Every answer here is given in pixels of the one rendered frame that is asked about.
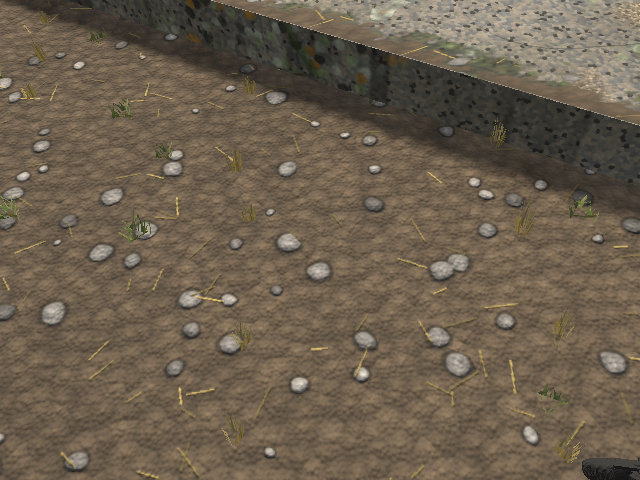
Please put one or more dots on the right robot hand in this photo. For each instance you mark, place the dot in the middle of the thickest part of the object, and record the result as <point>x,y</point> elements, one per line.
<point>611,469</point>

